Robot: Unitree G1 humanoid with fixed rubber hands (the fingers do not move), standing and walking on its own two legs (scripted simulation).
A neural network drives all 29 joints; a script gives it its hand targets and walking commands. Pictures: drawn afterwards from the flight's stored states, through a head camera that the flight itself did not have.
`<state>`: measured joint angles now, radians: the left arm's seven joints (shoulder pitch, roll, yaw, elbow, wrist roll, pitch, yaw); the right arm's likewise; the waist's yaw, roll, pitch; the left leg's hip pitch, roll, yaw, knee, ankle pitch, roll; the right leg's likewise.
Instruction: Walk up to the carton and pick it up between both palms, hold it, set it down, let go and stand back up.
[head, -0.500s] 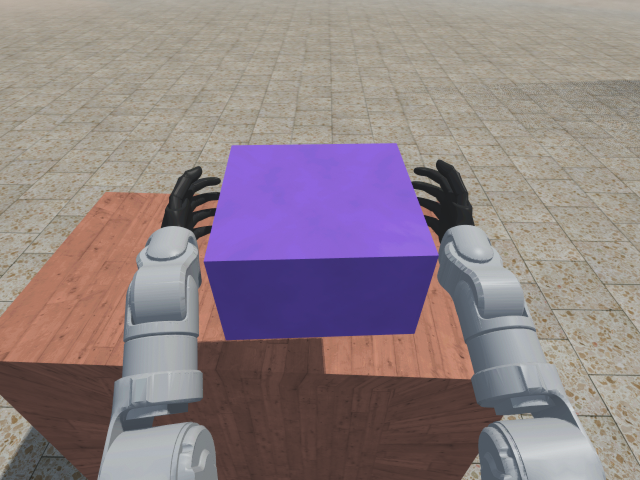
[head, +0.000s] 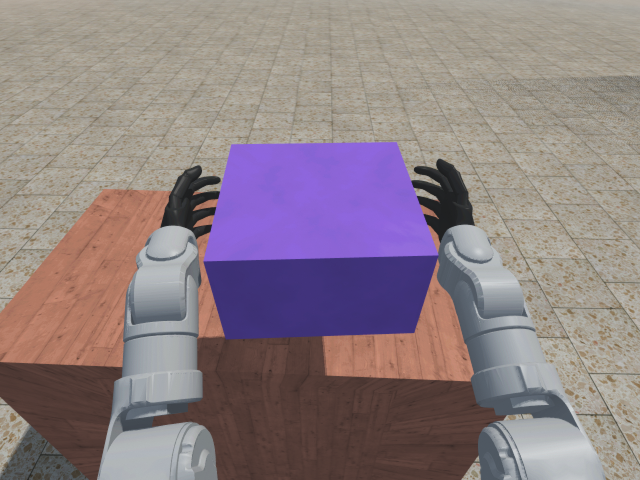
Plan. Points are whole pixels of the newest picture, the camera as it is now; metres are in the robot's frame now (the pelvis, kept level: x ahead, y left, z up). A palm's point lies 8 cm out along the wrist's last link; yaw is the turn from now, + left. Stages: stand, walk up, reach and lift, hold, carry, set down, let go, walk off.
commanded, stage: hold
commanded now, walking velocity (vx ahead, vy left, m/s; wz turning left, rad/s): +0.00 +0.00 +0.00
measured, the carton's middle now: (317, 233) +0.40 +0.01 +0.15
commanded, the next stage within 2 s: none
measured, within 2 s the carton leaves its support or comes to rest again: neither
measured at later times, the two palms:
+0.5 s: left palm (181, 233) +0.35 +0.17 +0.19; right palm (457, 228) +0.36 -0.16 +0.19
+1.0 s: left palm (181, 232) +0.36 +0.17 +0.18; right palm (454, 226) +0.36 -0.16 +0.19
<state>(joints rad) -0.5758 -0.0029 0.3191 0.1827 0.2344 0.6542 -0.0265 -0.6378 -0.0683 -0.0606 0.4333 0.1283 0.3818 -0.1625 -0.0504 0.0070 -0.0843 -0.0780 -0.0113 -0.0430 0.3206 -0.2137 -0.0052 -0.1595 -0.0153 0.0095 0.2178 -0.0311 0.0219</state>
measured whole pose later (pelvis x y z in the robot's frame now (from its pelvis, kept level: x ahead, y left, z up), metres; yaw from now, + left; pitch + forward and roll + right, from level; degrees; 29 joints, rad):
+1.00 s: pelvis +0.00 +0.00 +0.00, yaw +0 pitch -2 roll -1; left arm -0.57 -0.01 0.32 0.17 0.23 0.65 -0.03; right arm -0.63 -0.07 -0.06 0.42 0.13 0.38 -0.16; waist -0.05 0.01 -0.08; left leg -0.08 -0.01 -0.04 0.32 -0.21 -0.01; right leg -0.16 -0.01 0.01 0.22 -0.03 0.02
